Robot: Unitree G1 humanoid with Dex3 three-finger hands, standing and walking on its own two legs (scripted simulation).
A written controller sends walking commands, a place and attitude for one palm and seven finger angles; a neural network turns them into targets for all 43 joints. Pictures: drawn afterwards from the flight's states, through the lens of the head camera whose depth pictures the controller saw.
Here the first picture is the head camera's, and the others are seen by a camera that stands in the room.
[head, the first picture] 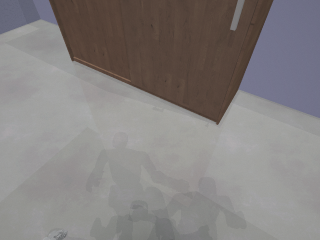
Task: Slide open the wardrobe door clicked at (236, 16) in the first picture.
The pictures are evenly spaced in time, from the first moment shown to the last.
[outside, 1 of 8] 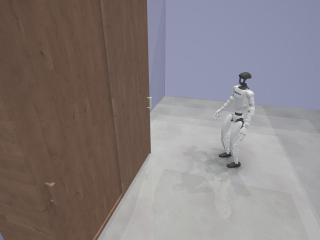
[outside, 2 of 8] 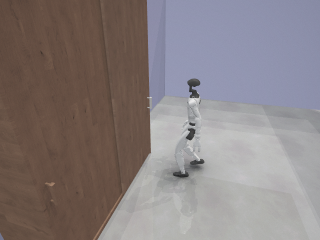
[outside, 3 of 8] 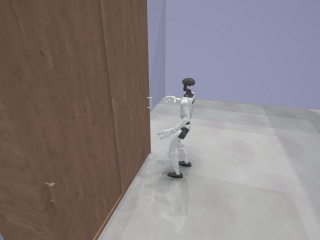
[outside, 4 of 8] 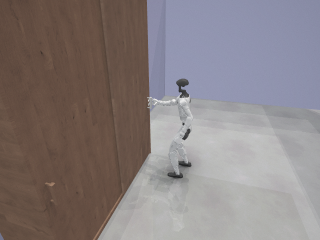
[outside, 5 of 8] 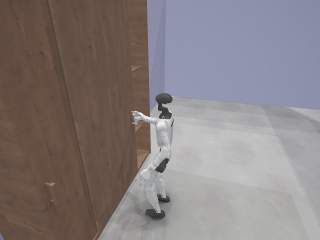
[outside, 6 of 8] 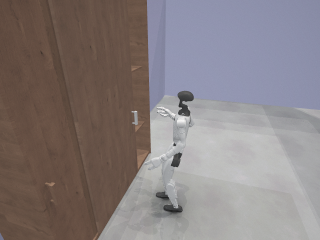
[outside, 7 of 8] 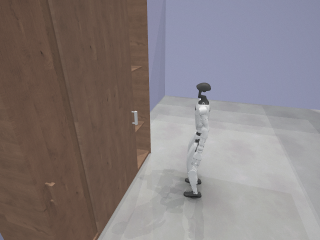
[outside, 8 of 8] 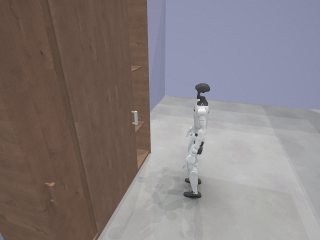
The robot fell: no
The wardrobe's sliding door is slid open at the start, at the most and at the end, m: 0.00 0.50 0.49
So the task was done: yes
